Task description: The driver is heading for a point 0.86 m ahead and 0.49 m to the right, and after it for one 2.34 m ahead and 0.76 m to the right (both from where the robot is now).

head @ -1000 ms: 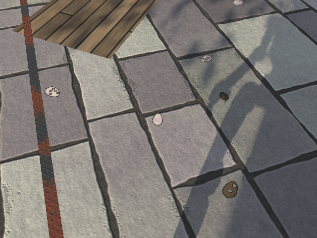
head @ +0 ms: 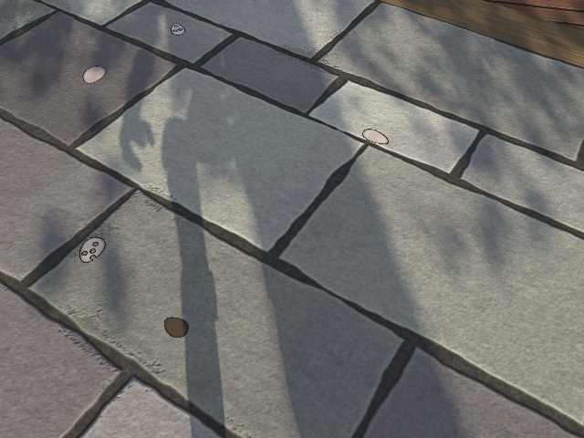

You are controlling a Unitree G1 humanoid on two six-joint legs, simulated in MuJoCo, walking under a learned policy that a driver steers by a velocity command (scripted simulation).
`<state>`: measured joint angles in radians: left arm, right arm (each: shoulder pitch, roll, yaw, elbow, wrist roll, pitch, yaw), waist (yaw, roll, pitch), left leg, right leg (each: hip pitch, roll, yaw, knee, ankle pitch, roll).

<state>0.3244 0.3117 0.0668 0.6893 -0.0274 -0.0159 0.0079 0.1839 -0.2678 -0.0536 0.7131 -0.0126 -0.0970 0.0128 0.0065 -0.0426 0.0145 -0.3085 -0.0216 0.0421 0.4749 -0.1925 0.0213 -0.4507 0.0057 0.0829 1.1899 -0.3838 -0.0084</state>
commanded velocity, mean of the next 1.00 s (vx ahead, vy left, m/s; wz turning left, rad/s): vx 0.50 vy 0.00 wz -0.60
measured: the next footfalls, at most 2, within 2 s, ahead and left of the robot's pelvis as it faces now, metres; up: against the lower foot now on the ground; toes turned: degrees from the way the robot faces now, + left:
right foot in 0.36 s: +0.33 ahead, -0.18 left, +0.00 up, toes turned -16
left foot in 0.86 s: +0.68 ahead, -0.10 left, +0.00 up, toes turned -34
